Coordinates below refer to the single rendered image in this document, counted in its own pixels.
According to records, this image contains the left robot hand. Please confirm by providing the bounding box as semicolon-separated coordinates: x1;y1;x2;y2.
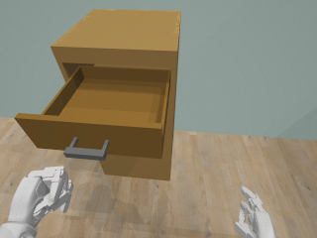
7;166;74;228

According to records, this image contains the robot left forearm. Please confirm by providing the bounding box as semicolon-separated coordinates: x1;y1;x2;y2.
0;221;38;238

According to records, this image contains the cabinet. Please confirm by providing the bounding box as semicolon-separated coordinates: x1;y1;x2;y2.
51;9;181;181

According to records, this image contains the drawer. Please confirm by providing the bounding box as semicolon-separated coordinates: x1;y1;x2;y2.
14;65;171;159

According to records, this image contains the handle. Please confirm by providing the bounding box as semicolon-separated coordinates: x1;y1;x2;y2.
63;137;110;161

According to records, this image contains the right robot hand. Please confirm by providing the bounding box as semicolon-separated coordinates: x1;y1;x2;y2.
235;185;276;238

